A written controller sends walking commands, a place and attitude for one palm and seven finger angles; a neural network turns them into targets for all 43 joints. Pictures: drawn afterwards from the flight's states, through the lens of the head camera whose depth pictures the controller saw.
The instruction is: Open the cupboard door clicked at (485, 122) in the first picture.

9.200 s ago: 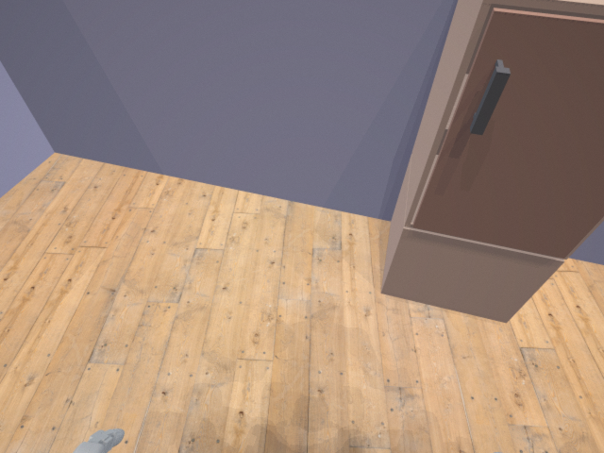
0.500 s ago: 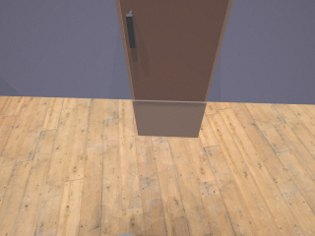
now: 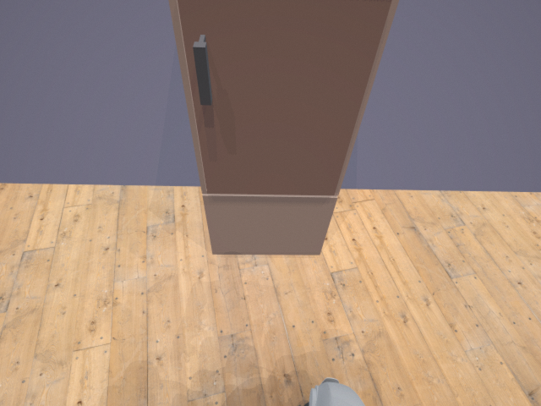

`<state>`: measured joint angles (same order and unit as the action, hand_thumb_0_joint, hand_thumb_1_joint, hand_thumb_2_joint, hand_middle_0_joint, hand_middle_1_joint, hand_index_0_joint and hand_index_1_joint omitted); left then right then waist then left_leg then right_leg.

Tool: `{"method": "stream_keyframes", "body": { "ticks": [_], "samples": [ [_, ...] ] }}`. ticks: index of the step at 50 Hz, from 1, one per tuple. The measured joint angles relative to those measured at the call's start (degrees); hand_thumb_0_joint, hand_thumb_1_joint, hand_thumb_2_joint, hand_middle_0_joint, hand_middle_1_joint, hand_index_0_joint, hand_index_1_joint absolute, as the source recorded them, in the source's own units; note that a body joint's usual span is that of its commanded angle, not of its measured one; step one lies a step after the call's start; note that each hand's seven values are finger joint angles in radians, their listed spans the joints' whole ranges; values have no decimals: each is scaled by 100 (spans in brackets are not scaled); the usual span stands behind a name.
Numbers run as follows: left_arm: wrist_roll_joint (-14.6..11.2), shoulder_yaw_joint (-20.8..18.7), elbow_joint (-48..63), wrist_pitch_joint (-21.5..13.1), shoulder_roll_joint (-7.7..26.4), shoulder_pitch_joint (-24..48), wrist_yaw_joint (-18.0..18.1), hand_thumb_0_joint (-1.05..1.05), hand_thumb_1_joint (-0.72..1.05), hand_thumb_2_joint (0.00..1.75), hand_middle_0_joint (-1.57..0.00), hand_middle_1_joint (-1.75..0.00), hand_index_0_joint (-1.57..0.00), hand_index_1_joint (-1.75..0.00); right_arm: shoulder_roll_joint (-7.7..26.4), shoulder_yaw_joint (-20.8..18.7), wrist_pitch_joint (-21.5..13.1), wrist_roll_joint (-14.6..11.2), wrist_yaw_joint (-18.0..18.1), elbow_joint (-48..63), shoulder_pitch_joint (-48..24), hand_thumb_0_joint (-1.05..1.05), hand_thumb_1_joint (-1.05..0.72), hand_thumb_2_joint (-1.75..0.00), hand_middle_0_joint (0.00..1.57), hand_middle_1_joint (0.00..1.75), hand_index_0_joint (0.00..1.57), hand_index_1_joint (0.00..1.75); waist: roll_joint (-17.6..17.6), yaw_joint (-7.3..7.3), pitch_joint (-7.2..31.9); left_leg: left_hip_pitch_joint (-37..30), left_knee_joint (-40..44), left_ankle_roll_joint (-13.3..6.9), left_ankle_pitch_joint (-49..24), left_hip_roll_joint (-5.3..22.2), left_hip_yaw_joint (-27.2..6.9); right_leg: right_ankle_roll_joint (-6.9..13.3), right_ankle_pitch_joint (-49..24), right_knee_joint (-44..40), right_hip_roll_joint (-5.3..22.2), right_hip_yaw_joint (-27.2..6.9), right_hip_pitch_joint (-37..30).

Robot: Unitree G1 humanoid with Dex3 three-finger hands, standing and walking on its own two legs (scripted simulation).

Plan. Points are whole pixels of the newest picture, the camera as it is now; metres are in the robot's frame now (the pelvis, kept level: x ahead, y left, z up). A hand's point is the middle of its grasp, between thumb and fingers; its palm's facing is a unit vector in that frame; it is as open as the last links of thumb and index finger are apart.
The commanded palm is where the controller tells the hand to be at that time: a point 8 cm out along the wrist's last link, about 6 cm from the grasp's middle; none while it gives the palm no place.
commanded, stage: take the last steps up to it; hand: left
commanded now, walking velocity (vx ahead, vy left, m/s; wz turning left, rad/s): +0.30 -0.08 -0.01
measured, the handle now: (204, 70) +0.75 +0.18 +0.10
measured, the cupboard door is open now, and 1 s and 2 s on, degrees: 0 0 0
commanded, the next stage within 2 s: come to a stop and stand still in 0.40 s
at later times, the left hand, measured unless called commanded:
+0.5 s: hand (191, 404) +0.16 +0.14 -0.19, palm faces +0.11 -0.99 -0.13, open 7.3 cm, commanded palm none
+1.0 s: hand (211, 355) +0.23 +0.11 -0.17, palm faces +0.05 -0.96 -0.27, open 7.4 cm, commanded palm none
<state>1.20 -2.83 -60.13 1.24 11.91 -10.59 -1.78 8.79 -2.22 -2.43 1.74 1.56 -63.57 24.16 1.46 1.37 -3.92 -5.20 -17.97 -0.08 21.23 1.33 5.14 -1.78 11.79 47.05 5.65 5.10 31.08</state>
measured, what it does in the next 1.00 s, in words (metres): walks ahead: right foot, then left foot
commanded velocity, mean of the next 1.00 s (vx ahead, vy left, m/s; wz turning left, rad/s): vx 0.02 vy -0.01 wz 0.02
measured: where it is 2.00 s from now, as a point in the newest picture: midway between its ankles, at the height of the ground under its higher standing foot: outside the picture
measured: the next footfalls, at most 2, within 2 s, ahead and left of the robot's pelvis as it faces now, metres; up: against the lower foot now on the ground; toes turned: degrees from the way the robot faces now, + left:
right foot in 0.10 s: +0.19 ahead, -0.15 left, +0.00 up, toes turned -8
left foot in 0.50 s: +0.26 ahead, +0.07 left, +0.00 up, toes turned +10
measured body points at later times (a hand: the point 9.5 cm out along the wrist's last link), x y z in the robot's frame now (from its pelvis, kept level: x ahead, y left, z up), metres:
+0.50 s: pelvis +0.16 -0.03 -0.01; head +0.16 +0.00 +0.44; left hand +0.15 +0.19 -0.18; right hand +0.22 -0.27 -0.14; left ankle +0.22 +0.07 -0.74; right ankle +0.15 -0.14 -0.74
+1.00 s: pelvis +0.19 -0.08 -0.01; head +0.22 -0.11 +0.44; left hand +0.23 +0.16 -0.15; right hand +0.23 -0.32 -0.18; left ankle +0.21 +0.06 -0.73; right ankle +0.20 -0.19 -0.74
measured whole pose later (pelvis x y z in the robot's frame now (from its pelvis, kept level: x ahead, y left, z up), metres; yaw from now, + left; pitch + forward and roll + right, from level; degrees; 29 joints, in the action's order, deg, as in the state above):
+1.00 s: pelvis +0.19 -0.08 -0.01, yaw +1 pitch -2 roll +1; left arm 1.5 -2.3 -59.7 0.6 9.9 -11.2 1.8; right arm 10.2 -4.2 2.4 0.7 1.2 -60.8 11.4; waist -2.0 0.0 -5.0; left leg 17.5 -36.5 1.7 21.6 4.5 5.5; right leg 0.0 16.5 34.1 2.8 4.0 15.2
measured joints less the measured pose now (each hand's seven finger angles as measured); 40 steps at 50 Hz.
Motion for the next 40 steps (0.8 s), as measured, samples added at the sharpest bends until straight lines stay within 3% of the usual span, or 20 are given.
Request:
{"method": "stream_keyframes", "body": {
  "ticks": [3,5,9,12,15,18,24,25,27,29,34,40],
  "samples": [
    [-16,10,105,-94,-31,241,-16,1,91,90,-19,-29,-19,-30,17,-16,40,12,-18,-150,195,0,-91,-89,20,29,20,30,-138,139,-69,-100,-299,149,381,158,36,172,85,-789,-150,122,-356],
    [2,10,192,-274,-12,318,-16,1,91,90,-19,-29,-20,-30,-2,-22,72,-22,-47,-257,339,0,-91,-89,20,29,20,30,-170,139,-69,101,-1115,188,786,283,29,319,-213,-1292,-251,196,-746],
    [-35,15,223,-479,-123,378,89,0,91,90,-19,-29,-20,-30,17,-56,225,-128,-97,-296,78,0,-91,-89,20,29,20,30,-289,93,-185,1675,-4622,-93,795,284,-428,489,111,-953,-384,345,-930],
    [-32,64,130,-412,-238,206,168,0,91,90,-20,-29,-20,-30,59,-106,259,-68,-122,-98,-244,1,-91,-89,20,29,20,30,-325,79,-81,2658,-5354,-108,208,359,-359,465,69,-1409,-462,420,-1322],
    [-21,29,16,-378,-253,-5,275,0,94,90,-20,-29,-20,-30,59,-125,257,-22,-135,163,-550,0,-91,-89,20,29,20,30,-337,89,71,3229,-4867,-13,-114,466,-263,480,-4,-1861,-533,506,-1653],
    [10,49,-91,-369,-226,-212,269,0,94,90,-20,-29,-20,-30,13,-125,240,-16,-169,357,-798,0,-91,-89,20,29,20,30,-308,41,205,3374,-3961,64,-293,531,-139,473,4,-2140,-589,557,-1891],
    [19,54,-265,-356,-274,-596,225,0,93,90,-20,-29,-20,-30,70,-125,114,-20,-179,427,-1023,1,-94,-89,20,29,20,30,-194,-185,312,2703,-2042,115,-588,439,44,321,403,-1996,-594,598,-2160],
    [5,55,-299,-332,-280,-671,218,0,92,90,-20,-29,-20,-30,67,-107,62,-20,-181,424,-1017,1,-94,-89,20,29,20,30,-162,-201,331,2522,-1760,23,-693,391,62,276,556,-1813,-563,595,-2145],
    [-28,49,-374,-240,-259,-754,209,0,92,90,-20,-29,-20,-30,-20,-62,-12,1,-161,412,-1024,0,-93,-89,20,29,20,30,35,-239,326,2423,-1802,-223,-602,251,178,264,1084,-1171,-421,404,-1947],
    [-24,75,-448,-146,-284,-764,225,1,92,90,-20,-29,-20,-30,-62,-21,-21,7,-50,398,-1032,0,-94,-89,20,29,20,30,89,-252,284,2237,-1662,-309,-537,186,269,210,1510,-395,-394,168,-1643],
    [-53,132,-444,-59,-355,-563,273,1,91,90,-19,-29,-20,-30,-51,66,64,-47,123,247,-1111,0,-96,-89,20,29,20,30,35,-236,64,1791,-947,-324,-821,69,284,12,1328,-39,-258,-130,-1253],
    [-19,29,-193,151,-223,-299,315,0,91,90,-20,-29,-20,-30,-83,-14,264,-71,118,221,-1232,0,-95,-89,21,30,21,30,-5,-202,-130,1734,-792,-202,-906,185,280,-80,1245,404,-247,-300,-889]
  ]
}}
